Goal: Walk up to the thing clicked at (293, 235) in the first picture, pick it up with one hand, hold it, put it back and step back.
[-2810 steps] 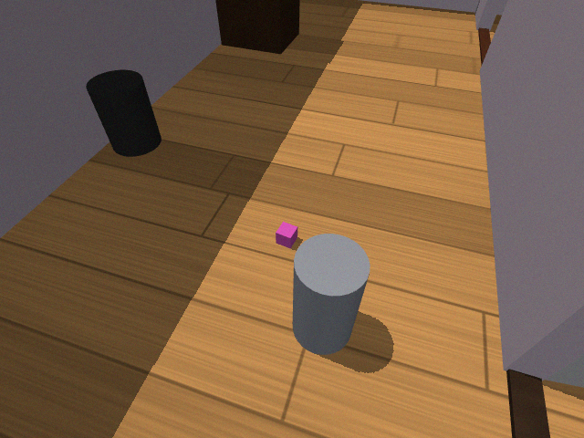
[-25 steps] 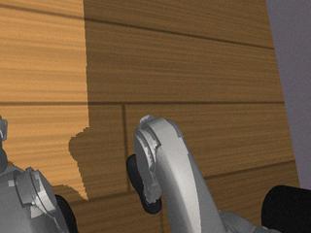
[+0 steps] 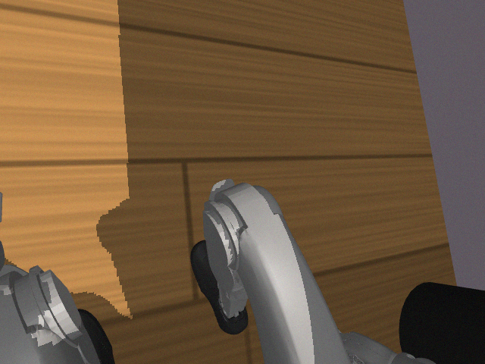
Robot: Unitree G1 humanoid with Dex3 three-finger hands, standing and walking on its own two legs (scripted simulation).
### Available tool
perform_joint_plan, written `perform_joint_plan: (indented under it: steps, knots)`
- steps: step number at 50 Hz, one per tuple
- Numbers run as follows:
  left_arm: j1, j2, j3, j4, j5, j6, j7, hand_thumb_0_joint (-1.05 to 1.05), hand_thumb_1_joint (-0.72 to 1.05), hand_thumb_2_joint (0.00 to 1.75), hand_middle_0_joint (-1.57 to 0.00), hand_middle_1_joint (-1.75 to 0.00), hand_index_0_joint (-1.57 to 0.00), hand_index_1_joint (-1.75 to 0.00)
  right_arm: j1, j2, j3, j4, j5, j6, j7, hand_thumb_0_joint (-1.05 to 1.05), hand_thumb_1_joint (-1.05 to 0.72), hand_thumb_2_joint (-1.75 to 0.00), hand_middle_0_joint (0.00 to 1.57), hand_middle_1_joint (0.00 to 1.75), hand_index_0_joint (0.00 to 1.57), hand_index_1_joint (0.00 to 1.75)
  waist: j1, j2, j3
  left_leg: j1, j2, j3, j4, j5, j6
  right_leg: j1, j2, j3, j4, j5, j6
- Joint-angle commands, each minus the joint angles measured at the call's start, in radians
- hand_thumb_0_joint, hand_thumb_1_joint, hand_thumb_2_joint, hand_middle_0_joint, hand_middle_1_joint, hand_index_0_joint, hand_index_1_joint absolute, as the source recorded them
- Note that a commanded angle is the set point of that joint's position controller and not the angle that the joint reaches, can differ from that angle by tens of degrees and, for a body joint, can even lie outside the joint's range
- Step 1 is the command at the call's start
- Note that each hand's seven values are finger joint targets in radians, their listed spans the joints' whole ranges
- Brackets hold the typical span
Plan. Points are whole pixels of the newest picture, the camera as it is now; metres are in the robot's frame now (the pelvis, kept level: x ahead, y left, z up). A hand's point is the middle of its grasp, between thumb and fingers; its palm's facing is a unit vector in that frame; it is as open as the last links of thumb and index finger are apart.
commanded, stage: rest palm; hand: left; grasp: from above
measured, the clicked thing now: out of the picture +0.40 +0.28 -0.27
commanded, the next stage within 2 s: close in 0.18 s
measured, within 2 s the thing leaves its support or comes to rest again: leaves its support in 1.64 s
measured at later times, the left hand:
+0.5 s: hand out of the picture +0.43 +0.26 -0.24, palm faces -0.05 -0.50 -0.87, open 11.2 cm
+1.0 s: hand out of the picture +0.43 +0.26 -0.24, palm faces -0.02 -0.49 -0.87, open 9.9 cm
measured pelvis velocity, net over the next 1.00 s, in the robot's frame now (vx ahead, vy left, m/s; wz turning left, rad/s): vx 0.00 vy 0.00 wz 0.00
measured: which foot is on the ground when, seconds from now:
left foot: down 0.00-1.00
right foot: down 0.00-1.00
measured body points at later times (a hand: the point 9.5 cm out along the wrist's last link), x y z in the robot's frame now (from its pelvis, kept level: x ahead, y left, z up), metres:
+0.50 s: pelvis +0.00 +0.00 +0.00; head +0.28 +0.08 +0.34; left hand +0.43 +0.28 -0.19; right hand +0.02 -0.26 -0.06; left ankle +0.07 +0.13 -0.27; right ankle +0.12 -0.12 -0.27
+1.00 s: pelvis +0.00 +0.00 -0.01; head +0.27 +0.07 +0.34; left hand +0.43 +0.28 -0.19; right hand +0.03 -0.26 -0.07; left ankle +0.07 +0.13 -0.27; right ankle +0.12 -0.12 -0.27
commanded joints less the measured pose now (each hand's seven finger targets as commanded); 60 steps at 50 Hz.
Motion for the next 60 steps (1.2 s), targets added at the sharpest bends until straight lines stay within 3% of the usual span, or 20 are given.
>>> perform_joint_plan:
  steps: [1, 5, 7, 8, 10, 14, 15, 16, 23, 26, 30, 33, 35, 40, 42, 44, 46, 47, 58, 60]
  knots:
    - [-0.230, 0.184, -0.027, -0.073, 0.038, -0.008, 0.043, 0.00, -0.29, 1.11, -0.21, -1.14, -0.20, -1.14, 0.211, -0.316, -0.077, 0.023, 0.012, -0.003, -0.002, 0.00, -0.89, -0.90, 0.20, 0.30, 0.20, 0.30, -0.071, 0.366, -0.705, 0.393, 0.003, 0.115, -0.248, 0.136, 0.055, 0.392, 0.028, -0.110, -0.237, 0.249, -0.025]
    - [-0.228, 0.176, -0.021, -0.059, 0.056, -0.012, 0.045, 0.00, -0.31, 1.14, -0.19, -1.15, -0.19, -1.16, 0.220, -0.315, -0.080, 0.021, 0.015, -0.004, -0.004, 0.00, -0.89, -0.90, 0.20, 0.30, 0.20, 0.30, -0.068, 0.381, -0.708, 0.405, 0.012, 0.100, -0.260, 0.146, 0.048, 0.381, 0.032, -0.114, -0.233, 0.262, -0.029]
    - [-0.224, 0.143, -0.036, -0.051, 0.032, -0.015, 0.042, 0.00, -0.28, 1.12, -0.18, -1.19, -0.19, -1.18, 0.204, -0.318, -0.077, 0.003, 0.004, -0.013, -0.001, 0.00, -0.89, -0.90, 0.20, 0.30, 0.20, 0.30, -0.085, 0.362, -0.693, 0.416, 0.006, 0.104, -0.243, 0.149, 0.048, 0.384, 0.029, -0.125, -0.219, 0.254, -0.025]
    - [-0.222, 0.155, -0.032, -0.060, 0.023, -0.018, 0.045, 0.00, -0.28, 1.11, -0.19, -1.18, -0.20, -1.17, 0.197, -0.327, -0.078, 0.000, 0.005, -0.014, -0.002, 0.00, -0.89, -0.90, 0.20, 0.30, 0.20, 0.30, -0.079, 0.365, -0.694, 0.428, 0.005, 0.101, -0.243, 0.147, 0.049, 0.384, 0.026, -0.128, -0.216, 0.248, -0.024]
    - [-0.210, 0.180, -0.018, -0.054, 0.046, -0.022, 0.053, 0.00, -0.26, 1.09, -0.23, -1.13, -0.22, -1.13, 0.215, -0.317, -0.073, 0.006, 0.008, -0.011, -0.006, 0.00, -0.89, -0.90, 0.20, 0.30, 0.20, 0.30, -0.075, 0.358, -0.698, 0.396, 0.007, 0.105, -0.242, 0.143, 0.057, 0.392, 0.034, -0.114, -0.241, 0.253, -0.027]
    - [-0.204, 0.176, -0.025, -0.039, 0.053, -0.028, 0.048, 0.00, -0.26, 1.07, -0.23, -1.09, -0.22, -1.10, 0.216, -0.317, -0.075, 0.012, 0.014, -0.011, -0.006, 0.00, -0.89, -0.90, 0.20, 0.30, 0.20, 0.30, -0.075, 0.366, -0.683, 0.391, 0.006, 0.104, -0.249, 0.130, 0.056, 0.372, 0.033, -0.117, -0.244, 0.238, -0.028]
    - [-0.204, 0.161, -0.034, -0.042, 0.043, -0.030, 0.043, 0.00, -0.18, 1.01, -0.31, -1.04, -0.30, -1.04, 0.191, -0.316, -0.074, 0.005, 0.011, -0.015, -0.007, 0.00, -0.88, -0.89, 0.20, 0.30, 0.20, 0.30, -0.073, 0.361, -0.671, 0.395, 0.006, 0.110, -0.243, 0.131, 0.051, 0.372, 0.034, -0.120, -0.237, 0.240, -0.025]
    - [-0.197, 0.173, -0.025, -0.032, 0.060, -0.032, 0.047, 0.00, -0.14, 1.07, -0.33, -1.03, -0.32, -1.05, 0.223, -0.318, -0.076, 0.010, 0.009, -0.013, -0.008, 0.00, -0.88, -0.89, 0.20, 0.30, 0.20, 0.30, -0.079, 0.365, -0.691, 0.396, 0.006, 0.106, -0.250, 0.140, 0.054, 0.378, 0.037, -0.118, -0.248, 0.246, -0.027]
    - [-0.225, 0.168, -0.039, -0.053, 0.015, -0.043, 0.064, 0.00, -0.02, 0.84, -0.38, -0.96, -0.40, -0.93, 0.183, -0.326, -0.066, -0.006, -0.005, -0.014, -0.003, 0.00, -0.88, -0.89, 0.20, 0.30, 0.20, 0.30, -0.092, 0.374, -0.662, 0.436, 0.001, 0.090, -0.237, 0.134, 0.054, 0.363, 0.022, -0.139, -0.203, 0.232, -0.028]
    - [-0.211, 0.187, -0.029, -0.038, 0.011, -0.045, 0.069, 0.00, 0.01, 0.83, -0.41, -0.93, -0.43, -0.91, 0.186, -0.336, -0.064, -0.010, -0.001, -0.010, -0.004, 0.00, -0.88, -0.89, 0.20, 0.30, 0.20, 0.30, -0.094, 0.388, -0.635, 0.420, 0.001, 0.094, -0.232, 0.123, 0.058, 0.354, 0.020, -0.135, -0.205, 0.224, -0.030]
    - [-0.217, 0.170, -0.046, -0.045, -0.023, -0.045, 0.059, 0.00, 0.08, 0.83, -0.46, -0.92, -0.48, -0.90, 0.161, -0.343, -0.055, -0.016, -0.005, -0.013, -0.001, 0.00, -0.88, -0.89, 0.20, 0.30, 0.20, 0.30, -0.106, 0.366, -0.626, 0.418, -0.008, 0.106, -0.213, 0.131, 0.058, 0.362, 0.019, -0.142, -0.200, 0.231, -0.021]
    - [-0.197, 0.190, -0.029, -0.019, -0.013, -0.039, 0.067, 0.00, 0.11, 0.83, -0.50, -0.88, -0.51, -0.87, 0.195, -0.354, -0.059, -0.010, 0.007, -0.010, -0.003, 0.00, -0.88, -0.89, 0.20, 0.30, 0.20, 0.30, -0.101, 0.368, -0.645, 0.405, -0.005, 0.097, -0.222, 0.128, 0.059, 0.375, 0.024, -0.132, -0.210, 0.245, -0.025]
    - [-0.227, 0.167, -0.042, -0.039, -0.031, -0.035, 0.059, 0.00, 0.15, 0.87, -0.52, -0.91, -0.53, -0.90, 0.169, -0.349, -0.056, -0.014, 0.000, -0.011, 0.000, 0.00, -0.88, -0.89, 0.20, 0.30, 0.20, 0.30, -0.109, 0.354, -0.645, 0.410, -0.006, 0.097, -0.215, 0.134, 0.057, 0.373, 0.021, -0.140, -0.194, 0.249, -0.020]
    - [-0.226, 0.190, -0.032, -0.047, -0.037, -0.025, 0.056, 0.00, 0.24, 0.81, -0.60, -0.84, -0.61, -0.83, 0.169, -0.361, -0.059, -0.011, 0.008, -0.016, -0.003, 0.00, -0.88, -0.89, 0.20, 0.30, 0.20, 0.30, -0.111, 0.345, -0.637, 0.393, -0.007, 0.098, -0.207, 0.116, 0.061, 0.377, 0.020, -0.138, -0.201, 0.234, -0.016]
    - [-0.215, 0.162, -0.041, -0.022, -0.037, -0.017, 0.049, 0.00, 0.28, 0.83, -0.63, -0.87, -0.64, -0.86, 0.189, -0.350, -0.051, -0.022, 0.007, -0.016, -0.001, 0.00, -0.88, -0.89, 0.20, 0.30, 0.20, 0.30, -0.113, 0.330, -0.656, 0.390, -0.008, 0.099, -0.205, 0.125, 0.060, 0.381, 0.026, -0.132, -0.209, 0.241, -0.018]
    - [-0.248, 0.185, -0.039, -0.063, -0.041, -0.021, 0.049, 0.00, 0.28, 0.76, -0.62, -0.83, -0.64, -0.81, 0.151, -0.358, -0.056, -0.002, 0.009, -0.019, -0.003, 0.00, -0.88, -0.89, 0.20, 0.30, 0.20, 0.30, -0.104, 0.357, -0.640, 0.403, -0.006, 0.101, -0.211, 0.118, 0.055, 0.364, 0.018, -0.141, -0.197, 0.231, -0.018]
    - [-0.239, 0.149, -0.057, -0.044, -0.051, -0.017, 0.037, 0.00, 0.29, 0.77, -0.62, -0.83, -0.64, -0.81, 0.151, -0.361, -0.055, -0.010, 0.008, -0.021, 0.000, 0.00, -0.88, -0.89, 0.20, 0.30, 0.20, 0.30, -0.119, 0.354, -0.624, 0.411, -0.009, 0.097, -0.207, 0.114, 0.053, 0.356, 0.017, -0.149, -0.189, 0.221, -0.015]
    - [-0.233, 0.159, -0.053, -0.034, -0.039, -0.015, 0.041, 0.00, 0.30, 0.77, -0.64, -0.81, -0.65, -0.80, 0.160, -0.360, -0.053, -0.015, 0.012, -0.021, -0.002, 0.00, -0.88, -0.89, 0.20, 0.30, 0.20, 0.30, -0.120, 0.337, -0.633, 0.398, -0.007, 0.093, -0.208, 0.101, 0.058, 0.358, 0.022, -0.147, -0.201, 0.211, -0.019]
    - [-0.250, 0.143, -0.075, -0.052, -0.057, -0.013, 0.031, 0.00, 0.38, 0.74, -0.72, -0.76, -0.73, -0.75, 0.138, -0.350, -0.051, 0.005, 0.014, -0.025, 0.001, 0.00, -0.88, -0.89, 0.20, 0.30, 0.20, 0.30, -0.107, 0.323, -0.623, 0.368, -0.015, 0.109, -0.195, 0.106, 0.058, 0.359, 0.022, -0.140, -0.209, 0.213, -0.015]
    - [-0.240, 0.119, -0.080, -0.028, -0.067, -0.011, 0.025, 0.00, 0.51, 0.81, -0.84, -0.83, -0.86, -0.82, 0.145, -0.356, -0.052, 0.001, 0.012, -0.030, 0.001, 0.00, -0.90, -0.90, 0.20, 0.30, 0.20, 0.30, -0.113, 0.315, -0.633, 0.382, -0.014, 0.103, -0.198, 0.109, 0.055, 0.359, 0.026, -0.145, -0.207, 0.214, -0.013]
